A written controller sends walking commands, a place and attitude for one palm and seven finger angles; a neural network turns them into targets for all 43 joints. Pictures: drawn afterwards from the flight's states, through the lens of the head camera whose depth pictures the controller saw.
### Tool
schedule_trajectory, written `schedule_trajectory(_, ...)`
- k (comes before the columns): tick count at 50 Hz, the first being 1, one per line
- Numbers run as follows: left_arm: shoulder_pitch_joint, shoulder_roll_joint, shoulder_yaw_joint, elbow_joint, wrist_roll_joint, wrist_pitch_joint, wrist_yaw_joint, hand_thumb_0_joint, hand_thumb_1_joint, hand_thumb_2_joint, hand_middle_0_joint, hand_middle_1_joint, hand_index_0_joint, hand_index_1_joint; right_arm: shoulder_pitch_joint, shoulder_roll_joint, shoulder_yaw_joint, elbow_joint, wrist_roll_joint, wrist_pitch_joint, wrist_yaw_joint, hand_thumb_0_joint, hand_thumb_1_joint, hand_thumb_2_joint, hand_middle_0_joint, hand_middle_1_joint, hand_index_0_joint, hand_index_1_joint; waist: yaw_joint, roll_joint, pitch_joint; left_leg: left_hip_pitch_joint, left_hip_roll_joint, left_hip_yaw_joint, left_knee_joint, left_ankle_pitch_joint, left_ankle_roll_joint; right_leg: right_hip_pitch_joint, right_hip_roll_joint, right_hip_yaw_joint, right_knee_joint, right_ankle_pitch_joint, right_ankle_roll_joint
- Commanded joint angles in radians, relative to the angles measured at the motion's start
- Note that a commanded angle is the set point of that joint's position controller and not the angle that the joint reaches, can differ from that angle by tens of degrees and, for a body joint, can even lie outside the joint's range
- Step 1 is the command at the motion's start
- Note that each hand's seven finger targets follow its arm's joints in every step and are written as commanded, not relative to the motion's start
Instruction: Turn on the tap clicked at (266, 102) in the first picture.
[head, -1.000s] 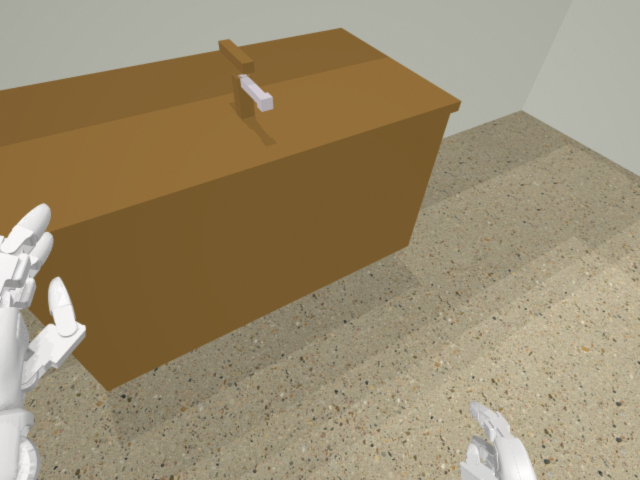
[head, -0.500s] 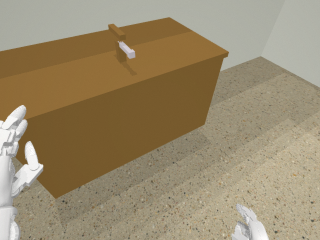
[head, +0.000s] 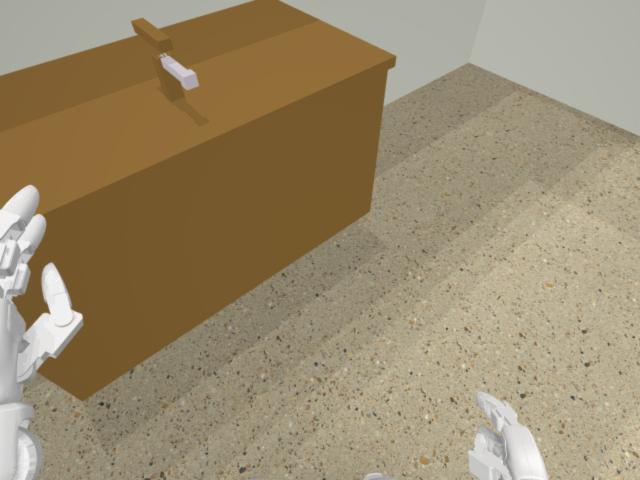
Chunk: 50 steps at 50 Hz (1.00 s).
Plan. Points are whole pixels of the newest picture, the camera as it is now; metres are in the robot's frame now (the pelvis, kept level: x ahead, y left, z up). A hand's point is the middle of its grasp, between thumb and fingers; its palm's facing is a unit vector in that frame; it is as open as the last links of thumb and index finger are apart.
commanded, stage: walk to a spot facing it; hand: left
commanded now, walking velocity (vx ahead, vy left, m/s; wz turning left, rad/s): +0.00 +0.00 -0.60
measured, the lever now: (188, 79) +0.82 +0.34 +0.07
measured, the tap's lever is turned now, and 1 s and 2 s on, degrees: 0 0 0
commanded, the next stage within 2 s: turn to face it in 1.46 s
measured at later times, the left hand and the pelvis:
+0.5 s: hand (252, 286) +0.26 +0.08 +0.18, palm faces +0.05 -0.89 -0.45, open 7.4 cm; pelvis -0.03 -0.05 +0.01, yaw -19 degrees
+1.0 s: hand (345, 203) +0.36 +0.00 +0.19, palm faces -0.04 -0.91 -0.41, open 7.4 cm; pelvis +0.05 -0.10 +0.01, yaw -31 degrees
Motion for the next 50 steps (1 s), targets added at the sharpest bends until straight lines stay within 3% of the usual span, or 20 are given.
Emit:
schedule_trajectory(1, -0.036, 0.227, 0.176, -0.202, -0.013, -0.064, 0.023, 0.0, 0.9, 0.9, -0.2, -0.3, -0.2, -0.3, -0.064, -0.073, -0.025, -0.151, 0.005, -0.027, -0.005, 0.0, -0.9, -0.9, 0.2, 0.3, 0.2, 0.3, -0.015, -0.143, -0.201, 0.155, 0.02, -0.047, -0.163, 0.072, 0.006, 0.095, -0.216, 0.301, -0.214, 0.101, -0.079)
schedule_trajectory(4, -0.028, 0.214, 0.176, -0.227, -0.02, -0.071, 0.011, 0.0, 0.9, 0.9, -0.2, -0.3, -0.2, -0.3, -0.073, -0.105, -0.043, -0.165, 0.015, -0.023, -0.021, 0.0, -0.9, -0.9, 0.2, 0.3, 0.2, 0.3, -0.01, 0.117, -0.236, 0.344, 0.234, -0.182, -0.289, 0.4, 0.097, -0.071, -0.04, 0.069, 0.108, -0.001, 0.032)
schedule_trajectory(5, -0.005, 0.227, 0.185, -0.229, -0.017, -0.071, 0.006, 0.0, 0.9, 0.9, -0.2, -0.3, -0.2, -0.3, -0.087, -0.095, -0.042, -0.172, 0.018, -0.03, -0.022, 0.0, -0.9, -0.9, 0.2, 0.3, 0.2, 0.3, 0.006, 0.267, -0.248, 0.324, 0.355, -0.239, -0.361, 0.405, 0.155, -0.134, -0.031, -0.013, 0.33, -0.254, 0.058)
schedule_trajectory(6, 0.026, 0.199, 0.164, -0.208, -0.008, -0.071, 0.003, 0.0, 0.9, 0.9, -0.2, -0.3, -0.2, -0.3, -0.062, -0.081, -0.036, -0.165, 0.011, -0.038, -0.015, 0.0, -0.9, -0.9, 0.2, 0.3, 0.2, 0.3, 0.007, 0.267, -0.215, 0.236, 0.411, -0.269, -0.387, 0.341, 0.207, -0.125, -0.061, -0.068, 0.481, -0.289, 0.072)
schedule_trajectory(8, -0.025, 0.173, 0.122, -0.223, -0.009, -0.07, -0.004, 0.0, 0.9, 0.9, -0.2, -0.3, -0.2, -0.3, -0.046, -0.093, -0.033, -0.147, 0.01, -0.048, -0.009, 0.0, -0.9, -0.9, 0.2, 0.3, 0.2, 0.3, -0.008, 0.198, -0.103, 0.171, 0.412, -0.172, -0.363, 0.412, 0.216, -0.147, -0.123, -0.074, 0.471, -0.258, 0.077)
schedule_trajectory(10, -0.132, 0.163, 0.077, -0.268, -0.004, -0.067, -0.006, 0.0, 0.9, 0.9, -0.2, -0.3, -0.2, -0.3, -0.051, -0.107, -0.033, -0.144, 0.021, -0.062, -0.004, 0.0, -0.9, -0.9, 0.2, 0.3, 0.2, 0.3, -0.011, 0.18, -0.068, 0.16, 0.352, 0.01, -0.314, 0.473, 0.137, -0.062, -0.124, -0.158, 0.307, -0.225, 0.083)
schedule_trajectory(14, -0.154, 0.19, 0.088, -0.161, 0.007, -0.065, 0.004, 0.0, 0.9, 0.9, -0.2, -0.3, -0.2, -0.3, -0.024, -0.125, -0.034, -0.135, 0.011, -0.091, 0.011, 0.0, -0.9, -0.9, 0.2, 0.3, 0.2, 0.3, -0.015, 0.199, -0.08, 0.142, 0.296, 0.069, -0.17, 0.403, 0.071, 0.152, -0.074, -0.286, -0.013, -0.163, 0.071)
schedule_trajectory(15, -0.144, 0.204, 0.097, -0.131, 0.013, -0.061, 0.003, 0.0, 0.9, 0.9, -0.2, -0.3, -0.2, -0.3, -0.026, -0.125, -0.036, -0.134, 0.012, -0.091, 0.008, 0.0, -0.9, -0.9, 0.2, 0.3, 0.2, 0.3, -0.007, 0.159, -0.089, 0.103, 0.268, 0.104, -0.079, 0.304, 0.056, 0.209, -0.074, -0.279, -0.091, -0.107, 0.054)
schedule_trajectory(16, -0.155, 0.221, 0.113, -0.137, 0.017, -0.07, 0.006, 0.0, 0.9, 0.9, -0.2, -0.3, -0.2, -0.3, -0.02, -0.11, -0.034, -0.133, 0.012, -0.093, 0.01, 0.0, -0.9, -0.9, 0.2, 0.3, 0.2, 0.3, -0.001, 0.014, -0.118, 0.021, 0.198, 0.121, 0.134, 0.218, 0.035, 0.293, -0.149, -0.131, -0.187, 0.003, -0.007)
schedule_trajectory(17, -0.126, 0.27, 0.16, -0.125, 0.018, -0.078, 0.014, 0.0, 0.9, 0.9, -0.2, -0.3, -0.2, -0.3, -0.049, -0.081, -0.03, -0.152, 0.011, -0.091, 0.008, 0.0, -0.9, -0.9, 0.2, 0.3, 0.2, 0.3, 0.012, -0.283, -0.13, -0.238, 0.05, 0.128, 0.393, -0.147, -0.011, 0.414, -0.346, 0.28, -0.25, 0.261, -0.13)
schedule_trajectory(18, -0.113, 0.286, 0.196, -0.118, 0.0, -0.079, 0.026, 0.0, 0.9, 0.9, -0.2, -0.3, -0.2, -0.3, -0.091, -0.083, -0.025, -0.148, 0.001, -0.091, 0.003, 0.0, -0.9, -0.9, 0.2, 0.3, 0.2, 0.3, 0.022, -0.291, -0.131, -0.334, 0.04, -0.004, 0.549, -0.203, -0.029, 0.396, -0.447, 0.436, -0.317, 0.267, -0.187)
schedule_trajectory(19, -0.092, 0.275, 0.171, -0.171, -0.002, -0.079, 0.021, 0.0, 0.9, 0.9, -0.2, -0.3, -0.2, -0.3, -0.091, -0.098, -0.047, -0.142, 0.008, -0.079, 0.009, 0.0, -0.9, -0.9, 0.2, 0.3, 0.2, 0.3, 0.003, -0.22, -0.119, -0.329, 0.066, -0.103, 0.601, -0.138, -0.03, 0.356, -0.424, 0.475, -0.357, 0.132, -0.187)
schedule_trajectory(21, 0.047, 0.271, 0.206, -0.202, -0.014, -0.104, 0.014, 0.0, 0.9, 0.9, -0.2, -0.3, -0.2, -0.3, -0.078, -0.069, -0.012, -0.139, 0.0, -0.038, 0.009, 0.0, -0.9, -0.9, 0.2, 0.3, 0.2, 0.3, -0.003, -0.02, -0.131, -0.375, 0.088, -0.113, 0.606, -0.032, -0.034, 0.394, -0.38, 0.375, -0.309, 0.102, -0.221)
schedule_trajectory(25, 0.057, 0.258, 0.204, -0.225, -0.019, -0.129, 0.011, 0.0, 0.9, 0.9, -0.2, -0.3, -0.2, -0.3, -0.083, -0.074, -0.016, -0.122, 0.006, -0.009, 0.007, 0.0, -0.9, -0.9, 0.2, 0.3, 0.2, 0.3, -0.027, -0.071, -0.187, -0.281, 0.086, -0.071, 0.417, 0.055, -0.038, 0.362, -0.308, 0.185, -0.328, 0.141, -0.184)
schedule_trajectory(36, -0.046, 0.203, 0.101, -0.093, 0.002, -0.084, 0.026, 0.0, 0.9, 0.9, -0.2, -0.3, -0.2, -0.3, -0.043, -0.099, -0.024, -0.119, 0.011, -0.05, -0.04, 0.0, -0.9, -0.9, 0.2, 0.3, 0.2, 0.3, -0.023, -0.086, -0.148, 0.154, 0.012, 0.048, -0.221, 0.11, 0.031, 0.156, -0.224, 0.185, -0.339, -0.244, -0.138)
schedule_trajectory(38, -0.095, 0.204, 0.095, -0.126, 0.006, -0.092, 0.02, 0.0, 0.9, 0.9, -0.2, -0.3, -0.2, -0.3, -0.023, -0.122, -0.033, -0.121, 0.006, -0.055, -0.057, 0.0, -0.9, -0.9, 0.2, 0.3, 0.2, 0.3, -0.04, 0.029, -0.126, 0.358, 0.102, -0.059, -0.363, 0.052, 0.084, -0.002, -0.144, 0.115, -0.172, -0.233, -0.073)
schedule_trajectory(40, -0.137, 0.209, 0.091, -0.182, 0.018, -0.103, 0.021, 0.0, 0.9, 0.9, -0.2, -0.3, -0.2, -0.3, -0.031, -0.126, -0.028, -0.129, 0.008, -0.057, -0.058, 0.0, -0.9, -0.9, 0.2, 0.3, 0.2, 0.3, -0.037, 0.288, -0.077, 0.486, 0.383, -0.441, -0.498, 0.004, 0.21, -0.266, -0.039, -0.127, 0.226, -0.308, 0.002)
schedule_trajectory(41, -0.123, 0.255, 0.133, -0.154, 0.025, -0.107, 0.022, 0.0, 0.9, 0.9, -0.2, -0.3, -0.2, -0.3, -0.037, -0.106, -0.022, -0.11, 0.002, -0.066, -0.06, 0.0, -0.9, -0.9, 0.2, 0.3, 0.2, 0.3, -0.034, 0.236, -0.052, 0.429, 0.417, -0.445, -0.528, 0.021, 0.247, -0.291, -0.073, -0.146, 0.38, -0.283, 0.015)
schedule_trajectory(45, -0.177, 0.222, 0.083, -0.211, 0.038, -0.086, 0.006, 0.0, 0.9, 0.9, -0.2, -0.3, -0.2, -0.3, -0.039, -0.094, -0.01, -0.073, -0.008, -0.094, -0.052, 0.0, -0.9, -0.9, 0.2, 0.3, 0.2, 0.3, -0.028, 0.198, 0.044, 0.22, 0.361, -0.193, -0.516, 0.041, 0.214, -0.243, -0.182, -0.165, 0.408, -0.165, 0.028)
schedule_trajectory(50, -0.114, 0.221, 0.108, -0.149, 0.032, -0.058, 0.014, 0.0, 0.9, 0.9, -0.2, -0.3, -0.2, -0.3, -0.019, -0.109, -0.016, -0.081, -0.01, -0.1, -0.05, 0.0, -0.9, -0.9, 0.2, 0.3, 0.2, 0.3, -0.036, 0.245, -0.012, 0.206, 0.273, 0.063, -0.395, 0.339, 0.135, 0.038, -0.118, -0.345, 0.039, -0.112, 0.031)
